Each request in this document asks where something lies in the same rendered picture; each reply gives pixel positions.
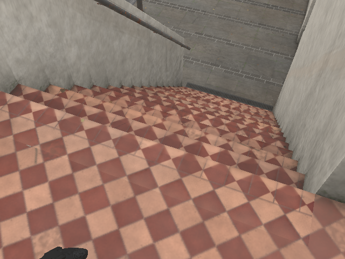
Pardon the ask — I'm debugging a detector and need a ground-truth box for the left robot hand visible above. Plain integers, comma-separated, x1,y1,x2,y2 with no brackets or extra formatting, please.
40,247,88,259

